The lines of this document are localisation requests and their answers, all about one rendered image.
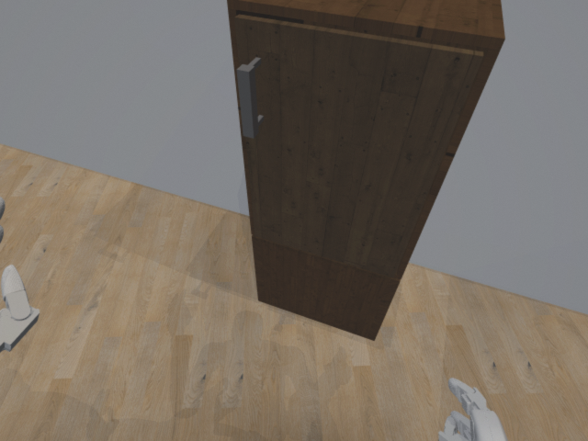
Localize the handle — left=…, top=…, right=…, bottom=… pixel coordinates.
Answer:
left=236, top=57, right=264, bottom=139

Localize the robot left hand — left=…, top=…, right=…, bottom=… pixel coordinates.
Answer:
left=0, top=197, right=40, bottom=353

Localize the robot right hand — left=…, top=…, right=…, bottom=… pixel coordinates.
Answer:
left=438, top=378, right=508, bottom=441

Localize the cupboard door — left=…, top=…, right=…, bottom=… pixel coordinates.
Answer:
left=234, top=14, right=483, bottom=278

